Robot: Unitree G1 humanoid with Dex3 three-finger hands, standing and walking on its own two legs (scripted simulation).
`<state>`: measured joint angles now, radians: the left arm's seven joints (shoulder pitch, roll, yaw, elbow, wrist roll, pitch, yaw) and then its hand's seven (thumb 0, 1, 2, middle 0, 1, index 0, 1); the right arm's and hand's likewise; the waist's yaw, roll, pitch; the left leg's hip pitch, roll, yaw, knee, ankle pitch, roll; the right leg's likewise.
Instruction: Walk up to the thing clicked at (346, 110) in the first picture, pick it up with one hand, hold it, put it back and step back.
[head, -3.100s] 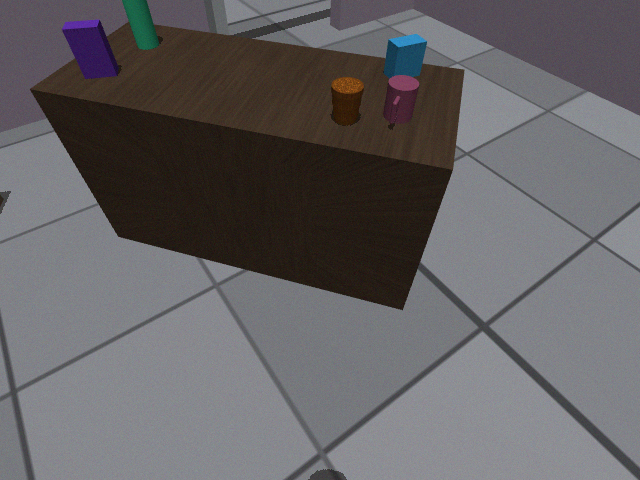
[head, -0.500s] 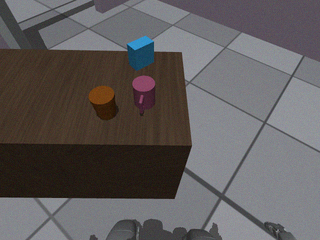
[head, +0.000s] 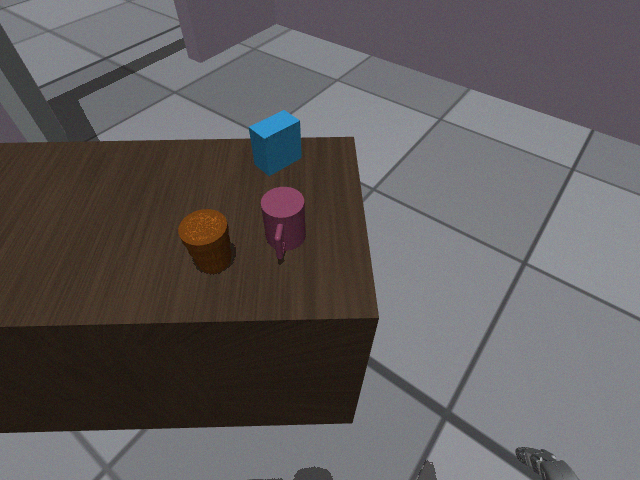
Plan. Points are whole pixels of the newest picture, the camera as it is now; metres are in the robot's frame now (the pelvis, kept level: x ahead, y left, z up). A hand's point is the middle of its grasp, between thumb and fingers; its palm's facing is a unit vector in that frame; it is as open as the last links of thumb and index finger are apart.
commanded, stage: walk up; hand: left
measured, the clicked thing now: (209, 244) +0.49 +0.21 -0.06
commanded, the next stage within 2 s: stand in 0.68 s
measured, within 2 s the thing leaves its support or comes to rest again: neither
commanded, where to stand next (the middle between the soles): +0.06 +0.00 m, yaw +2 degrees
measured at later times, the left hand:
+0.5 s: hand out of the picture +0.10 +0.25 -0.15, palm faces -0.03 -0.95 -0.32, open 7.4 cm
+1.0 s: hand out of the picture +0.09 +0.26 -0.15, palm faces -0.03 -0.94 -0.34, open 7.4 cm
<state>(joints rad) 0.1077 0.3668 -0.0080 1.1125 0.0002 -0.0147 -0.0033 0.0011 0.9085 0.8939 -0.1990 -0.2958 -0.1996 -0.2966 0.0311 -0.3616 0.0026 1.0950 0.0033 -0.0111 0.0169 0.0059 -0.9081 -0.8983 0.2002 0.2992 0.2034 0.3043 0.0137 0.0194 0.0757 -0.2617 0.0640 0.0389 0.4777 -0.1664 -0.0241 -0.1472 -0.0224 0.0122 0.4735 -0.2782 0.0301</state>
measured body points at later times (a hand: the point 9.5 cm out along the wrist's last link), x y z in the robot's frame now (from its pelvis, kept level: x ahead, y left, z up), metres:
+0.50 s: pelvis +0.01 +0.00 +0.01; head +0.03 +0.01 +0.46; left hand +0.10 +0.30 -0.13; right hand +0.08 -0.30 -0.13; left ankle +0.06 +0.14 -0.74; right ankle -0.01 -0.14 -0.74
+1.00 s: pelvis +0.03 +0.01 +0.01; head +0.04 +0.01 +0.46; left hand +0.09 +0.31 -0.13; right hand +0.12 -0.29 -0.12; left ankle +0.06 +0.14 -0.74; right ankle -0.01 -0.14 -0.74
